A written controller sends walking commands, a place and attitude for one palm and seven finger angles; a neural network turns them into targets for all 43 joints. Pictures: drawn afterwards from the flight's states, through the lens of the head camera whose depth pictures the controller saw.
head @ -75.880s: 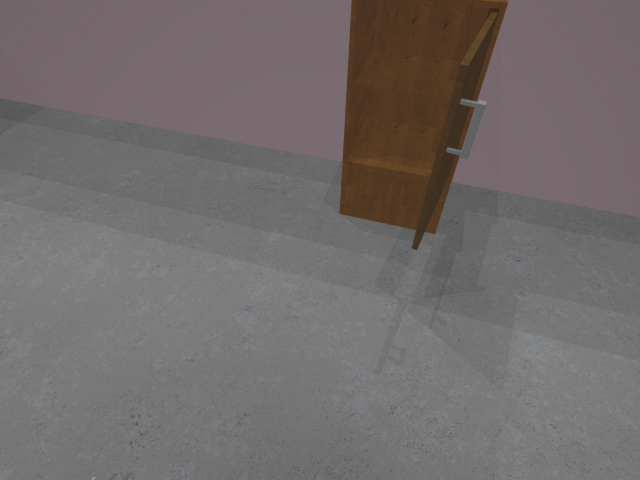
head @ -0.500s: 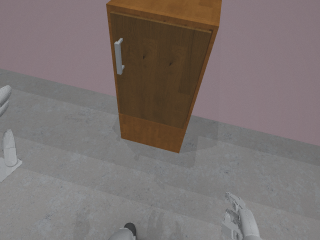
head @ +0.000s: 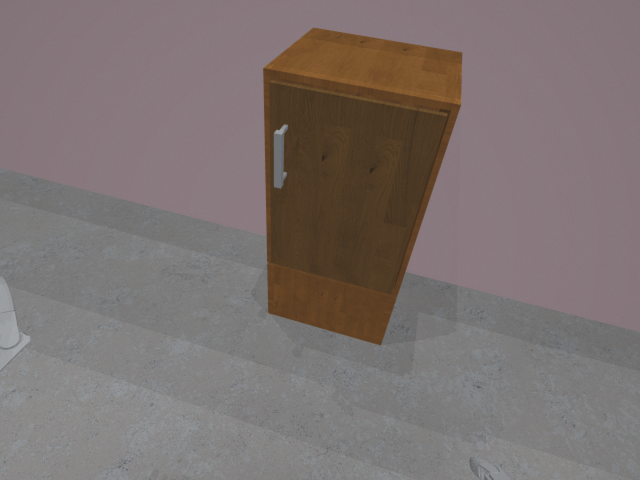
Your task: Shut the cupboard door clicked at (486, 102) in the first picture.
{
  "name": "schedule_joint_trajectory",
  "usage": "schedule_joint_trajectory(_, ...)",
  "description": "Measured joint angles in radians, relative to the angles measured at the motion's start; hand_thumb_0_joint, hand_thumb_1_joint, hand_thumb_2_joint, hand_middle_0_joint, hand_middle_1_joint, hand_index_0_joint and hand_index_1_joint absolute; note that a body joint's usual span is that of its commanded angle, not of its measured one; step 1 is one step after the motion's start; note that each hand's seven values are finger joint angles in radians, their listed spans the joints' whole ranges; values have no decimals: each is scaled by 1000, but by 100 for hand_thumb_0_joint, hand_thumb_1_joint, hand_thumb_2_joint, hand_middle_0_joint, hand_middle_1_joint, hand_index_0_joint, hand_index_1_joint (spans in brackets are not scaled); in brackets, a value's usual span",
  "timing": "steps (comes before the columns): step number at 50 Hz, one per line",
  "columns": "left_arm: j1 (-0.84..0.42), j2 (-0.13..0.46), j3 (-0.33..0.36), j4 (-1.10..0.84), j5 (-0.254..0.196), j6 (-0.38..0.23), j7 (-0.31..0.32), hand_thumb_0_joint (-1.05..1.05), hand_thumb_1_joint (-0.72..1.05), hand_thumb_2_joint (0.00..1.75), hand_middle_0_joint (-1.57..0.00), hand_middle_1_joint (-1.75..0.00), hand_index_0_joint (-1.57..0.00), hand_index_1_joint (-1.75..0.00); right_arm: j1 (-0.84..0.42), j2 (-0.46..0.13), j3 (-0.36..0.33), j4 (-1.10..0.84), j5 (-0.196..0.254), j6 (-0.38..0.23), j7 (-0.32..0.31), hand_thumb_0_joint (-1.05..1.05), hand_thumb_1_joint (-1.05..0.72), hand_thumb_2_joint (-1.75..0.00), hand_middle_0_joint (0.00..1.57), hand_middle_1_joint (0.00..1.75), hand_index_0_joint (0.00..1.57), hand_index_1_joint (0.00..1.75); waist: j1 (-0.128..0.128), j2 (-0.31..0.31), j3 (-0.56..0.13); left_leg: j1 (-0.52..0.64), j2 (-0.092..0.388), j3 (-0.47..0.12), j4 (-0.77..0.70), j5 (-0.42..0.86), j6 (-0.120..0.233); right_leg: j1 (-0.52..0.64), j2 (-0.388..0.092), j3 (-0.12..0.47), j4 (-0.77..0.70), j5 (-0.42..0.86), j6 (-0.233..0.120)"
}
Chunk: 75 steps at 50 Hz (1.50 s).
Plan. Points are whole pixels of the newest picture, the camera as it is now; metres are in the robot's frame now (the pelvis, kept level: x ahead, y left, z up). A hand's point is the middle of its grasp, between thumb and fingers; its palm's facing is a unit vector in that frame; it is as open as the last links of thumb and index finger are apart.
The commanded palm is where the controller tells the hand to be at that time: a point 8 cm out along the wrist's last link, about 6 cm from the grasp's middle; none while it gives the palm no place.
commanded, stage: stop stepping back and stand still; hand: left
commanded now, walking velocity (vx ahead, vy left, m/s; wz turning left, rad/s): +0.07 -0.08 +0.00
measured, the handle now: (281, 156) +0.85 +0.17 -0.03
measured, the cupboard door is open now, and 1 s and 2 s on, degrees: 0 0 0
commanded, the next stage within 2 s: let the arm hang, fingers relaxed in 0.80 s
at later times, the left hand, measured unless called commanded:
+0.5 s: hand (67, 296) +0.23 +0.28 +0.17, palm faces +0.45 -0.77 -0.46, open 7.4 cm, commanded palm +0.17 +0.31 +0.18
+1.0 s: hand (115, 349) +0.24 +0.28 +0.05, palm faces +0.22 -0.85 -0.47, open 7.4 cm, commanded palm none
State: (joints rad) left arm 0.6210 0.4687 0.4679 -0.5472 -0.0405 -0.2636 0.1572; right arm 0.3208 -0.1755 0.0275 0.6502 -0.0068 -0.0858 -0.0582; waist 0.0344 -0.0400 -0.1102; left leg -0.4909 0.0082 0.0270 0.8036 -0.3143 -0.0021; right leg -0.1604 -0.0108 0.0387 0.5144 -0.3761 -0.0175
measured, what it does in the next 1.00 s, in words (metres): steps on the spot: left foot, then right foot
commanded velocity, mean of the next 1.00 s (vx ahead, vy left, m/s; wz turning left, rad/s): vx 0.00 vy -0.05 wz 0.00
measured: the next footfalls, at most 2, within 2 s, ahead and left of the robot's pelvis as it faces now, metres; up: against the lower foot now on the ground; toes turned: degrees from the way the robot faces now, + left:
left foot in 0.04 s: +0.08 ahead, +0.13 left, +0.00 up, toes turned +3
right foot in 0.36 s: +0.05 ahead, -0.07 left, +0.00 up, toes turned -4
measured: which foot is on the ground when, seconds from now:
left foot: up 0.00-0.02, down 0.04-1.00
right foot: down 0.00-0.08, up 0.10-0.34, down 0.36-1.00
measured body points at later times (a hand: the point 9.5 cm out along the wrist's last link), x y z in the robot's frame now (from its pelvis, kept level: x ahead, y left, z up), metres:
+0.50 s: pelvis +0.03 +0.01 +0.00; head +0.02 +0.01 +0.45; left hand +0.20 +0.32 +0.19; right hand +0.16 -0.23 -0.10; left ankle +0.04 +0.13 -0.73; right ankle +0.01 -0.07 -0.73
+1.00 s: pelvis +0.03 +0.02 +0.00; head +0.03 -0.01 +0.45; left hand +0.23 +0.32 +0.07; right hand +0.20 -0.22 -0.10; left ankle +0.04 +0.13 -0.73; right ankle +0.01 -0.07 -0.73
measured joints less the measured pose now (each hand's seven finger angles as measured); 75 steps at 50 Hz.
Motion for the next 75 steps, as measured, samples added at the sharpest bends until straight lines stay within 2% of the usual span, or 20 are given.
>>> schedule_joint_trajectory(3,-152,-54,-23,129,4,28,25,0,88,90,-21,-30,-21,-30,-10,-43,-17,3,12,-18,-23,1,-90,-90,21,30,20,30,-5,40,11,102,17,2,-158,36,28,-21,-30,-32,84,-49,42)
schedule_joint_trajectory(5,-219,-94,-28,190,-8,68,35,1,89,90,-21,-30,-21,-30,-59,-44,-23,19,17,-15,-32,1,-90,-90,21,30,20,30,-8,36,49,102,-6,18,-131,42,43,-61,-44,-9,184,-69,35)
schedule_joint_trajectory(9,-188,-106,-38,151,-18,122,26,1,89,90,-20,-30,-20,-30,-112,18,-3,11,2,-40,-16,1,-90,-90,21,30,20,30,-39,-2,87,149,-8,43,-220,80,45,-176,1,-7,353,-76,25)
schedule_joint_trajectory(12,-112,-91,-63,40,-12,113,10,2,89,90,-20,-30,-20,-30,-103,52,23,-20,-8,-57,4,1,-90,-90,21,30,20,30,-49,-19,97,189,11,50,-302,119,36,-198,24,-63,294,-30,23)
schedule_joint_trajectory(15,-50,-51,-62,-20,-7,87,0,2,89,90,-21,-30,-21,-30,-82,59,37,-49,-13,-49,8,1,-90,-90,21,30,20,30,-55,-4,93,207,31,49,-343,134,26,-156,42,-119,145,11,18)
schedule_joint_trajectory(17,-27,-15,-38,-20,-7,78,0,1,89,90,-21,-30,-21,-30,-69,55,40,-62,-11,-33,5,1,-90,-90,21,30,20,30,-56,1,83,201,32,52,-334,124,19,-101,45,-131,19,45,11)
schedule_joint_trajectory(19,-27,4,-14,14,-7,77,3,1,89,90,-21,-30,-21,-30,-67,40,36,-62,-8,-13,0,1,-90,-90,21,30,20,30,-52,10,76,180,29,59,-296,100,14,-73,45,-119,-53,116,-17)
schedule_joint_trajectory(21,-50,-11,-16,66,-12,91,5,1,89,90,-21,-30,-21,-30,-71,13,23,-42,-4,6,-2,1,-90,-90,21,30,20,30,-50,48,75,170,43,51,-267,77,10,-72,59,-125,-48,128,-40)
schedule_joint_trajectory(24,-63,-50,-35,103,-20,118,15,1,89,90,-21,-30,-21,-30,-60,-26,1,-15,11,24,-1,1,-90,-90,21,30,20,30,-46,77,62,164,45,30,-235,50,6,-69,68,-128,-34,98,-46)
schedule_joint_trajectory(29,-63,-96,-76,103,-13,129,20,1,89,90,-21,-30,-21,-30,-49,-57,-23,12,18,37,-21,1,-90,-90,21,30,20,30,-50,52,64,205,22,27,-248,31,7,-48,46,-124,-2,54,-37)
schedule_joint_trajectory(39,-50,-49,-51,92,-16,84,13,1,89,90,-21,-30,-21,-30,-95,-41,-24,-48,23,28,-25,1,-90,-90,20,30,20,29,-62,51,60,215,31,33,-269,31,-1,-35,56,-117,-34,62,-39)
schedule_joint_trajectory(45,-49,-64,-67,111,-18,94,10,1,89,90,-21,-30,-21,-30,-105,-34,-14,-56,23,37,-22,1,-90,-90,20,30,20,30,-48,60,53,216,27,34,-277,35,4,-33,53,-116,-45,69,-34)
schedule_joint_trajectory(47,-127,-62,-140,246,12,99,-32,1,89,90,-21,-30,-21,-30,-115,-61,-22,-12,22,5,18,1,-90,-90,20,30,20,29,-31,78,52,194,16,25,-257,38,10,-53,42,-126,-18,64,-29)
schedule_joint_trajectory(50,-275,-106,-289,594,43,203,-108,0,90,90,-20,-30,-20,-30,-156,-116,-22,68,4,28,53,1,-90,-90,20,30,20,30,-10,118,50,169,-2,23,-230,34,25,-86,21,-131,33,45,-21)
schedule_joint_trajectory(53,-351,-168,-397,930,56,281,-144,0,90,90,-20,-30,-20,-30,-183,-127,-16,119,-7,65,61,1,-90,-90,21,30,20,30,-24,118,71,167,-15,30,-224,40,33,-100,6,-126,66,37,-17)
schedule_joint_trajectory(57,-358,-257,-478,1244,56,323,-156,1,91,90,-20,-30,-20,-30,-162,-92,-4,177,-18,95,59,1,-90,-90,20,30,20,30,-51,58,114,192,-21,34,-250,60,33,-86,0,-122,62,45,-16)
schedule_joint_trajectory(59,-343,-298,-492,1356,52,326,-153,1,91,90,-20,-30,-20,-30,-137,-70,3,222,-20,105,56,1,-90,-90,20,30,20,29,-54,29,130,207,-17,31,-272,72,31,-66,5,-125,32,61,-16)
schedule_joint_trajectory(60,-340,-303,-465,1394,43,318,-134,0,95,90,-20,-30,-20,-30,-119,-56,5,247,-20,108,53,1,-90,-90,20,30,20,29,-50,16,136,211,-14,25,-283,80,30,-57,10,-131,13,72,-18)
schedule_joint_trajectory(63,-326,-279,-447,1487,48,303,-133,-2,100,90,-21,-30,-21,-30,-72,-26,6,324,-21,118,46,1,-91,-90,20,30,20,29,-34,-1,149,226,-6,13,-315,101,26,-28,22,-141,-47,106,-23)
schedule_joint_trajectory(75,-247,-289,-455,1697,46,283,-134,0,93,90,-20,-30,-20,-30,18,20,-9,468,-9,109,25,1,-91,-90,20,30,20,29,-33,53,150,283,-15,36,-396,144,43,24,17,-119,-132,161,-7)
